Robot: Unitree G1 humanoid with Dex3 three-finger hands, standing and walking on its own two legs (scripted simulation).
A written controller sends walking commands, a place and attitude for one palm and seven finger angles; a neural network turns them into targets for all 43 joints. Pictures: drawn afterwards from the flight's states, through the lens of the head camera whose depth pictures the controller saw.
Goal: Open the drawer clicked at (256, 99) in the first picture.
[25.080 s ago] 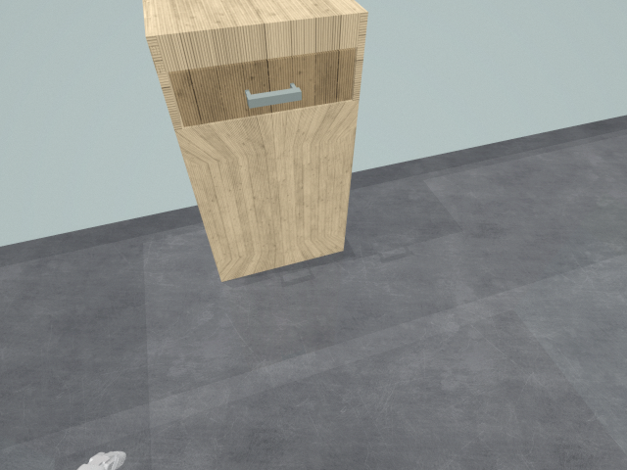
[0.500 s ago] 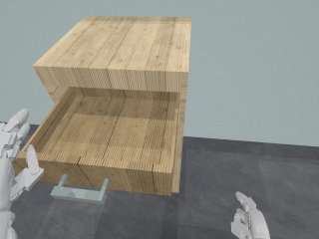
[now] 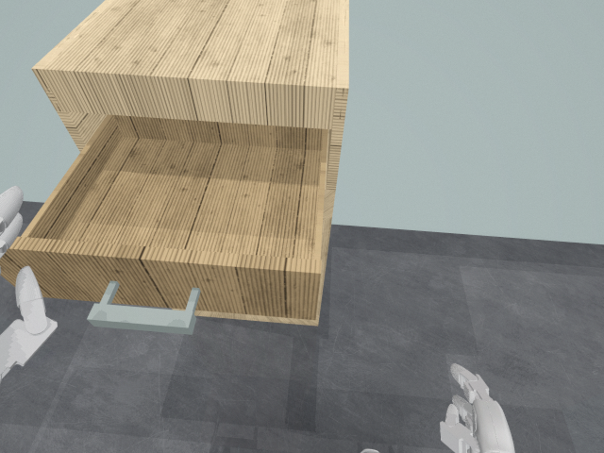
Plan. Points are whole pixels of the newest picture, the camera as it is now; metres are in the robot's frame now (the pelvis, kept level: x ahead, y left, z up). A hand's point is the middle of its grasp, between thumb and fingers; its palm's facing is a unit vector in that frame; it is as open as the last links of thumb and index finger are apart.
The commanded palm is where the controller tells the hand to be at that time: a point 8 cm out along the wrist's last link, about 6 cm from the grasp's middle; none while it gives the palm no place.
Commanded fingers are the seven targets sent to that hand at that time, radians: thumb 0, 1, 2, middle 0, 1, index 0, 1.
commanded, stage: step back with the hand held close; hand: left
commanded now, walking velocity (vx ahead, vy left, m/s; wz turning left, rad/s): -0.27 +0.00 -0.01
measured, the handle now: (148, 305) +0.30 +0.23 +0.01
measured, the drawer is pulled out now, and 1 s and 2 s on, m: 0.29 0.29 0.29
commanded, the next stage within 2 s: stop stepping back and stand still in 0.64 s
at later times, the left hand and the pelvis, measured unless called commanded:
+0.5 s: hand (2, 417) +0.13 +0.23 +0.18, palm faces +0.39 -0.81 -0.43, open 7.4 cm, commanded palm +0.05 +0.28 +0.20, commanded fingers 0.00 0.90 0.90 -0.20 -0.30 -0.20 -0.30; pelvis -0.07 +0.00 -0.01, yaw +2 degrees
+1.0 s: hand out of the picture +0.02 +0.20 +0.17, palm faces +0.29 -0.83 -0.47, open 7.4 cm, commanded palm -0.05 +0.25 +0.20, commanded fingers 0.00 0.90 0.90 -0.20 -0.30 -0.20 -0.30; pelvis -0.18 -0.03 +0.01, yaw +0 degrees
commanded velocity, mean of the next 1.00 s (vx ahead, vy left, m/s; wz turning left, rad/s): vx -0.20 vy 0.03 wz -0.01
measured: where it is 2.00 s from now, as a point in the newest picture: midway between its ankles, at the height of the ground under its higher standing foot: outside the picture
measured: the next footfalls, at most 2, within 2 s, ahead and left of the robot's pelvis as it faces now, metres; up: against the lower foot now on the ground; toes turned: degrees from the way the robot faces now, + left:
right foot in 0.70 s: -0.15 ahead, -0.13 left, +0.00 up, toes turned -3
left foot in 0.98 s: -0.17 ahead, +0.08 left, +0.00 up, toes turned +3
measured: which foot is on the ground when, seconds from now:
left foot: down 0.00-0.72, up 0.74-0.96, down 0.98-1.00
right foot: down 0.00-0.46, up 0.48-0.68, down 0.70-1.00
